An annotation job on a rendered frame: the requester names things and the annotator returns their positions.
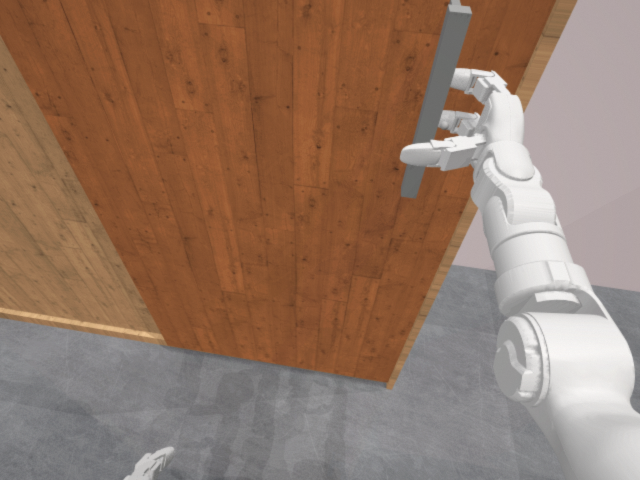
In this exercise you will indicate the robot right forearm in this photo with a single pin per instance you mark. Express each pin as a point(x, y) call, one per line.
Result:
point(534, 268)

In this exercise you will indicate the wardrobe door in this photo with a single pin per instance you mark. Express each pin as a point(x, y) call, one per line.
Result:
point(243, 157)
point(56, 257)

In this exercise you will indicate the right robot hand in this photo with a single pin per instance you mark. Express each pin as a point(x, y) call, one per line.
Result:
point(501, 119)

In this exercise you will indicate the handle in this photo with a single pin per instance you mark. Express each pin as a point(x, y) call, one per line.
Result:
point(450, 43)

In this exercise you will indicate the left robot hand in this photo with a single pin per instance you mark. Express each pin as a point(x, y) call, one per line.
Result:
point(149, 466)

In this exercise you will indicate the robot right upper arm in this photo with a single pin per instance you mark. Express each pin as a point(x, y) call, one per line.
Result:
point(573, 374)

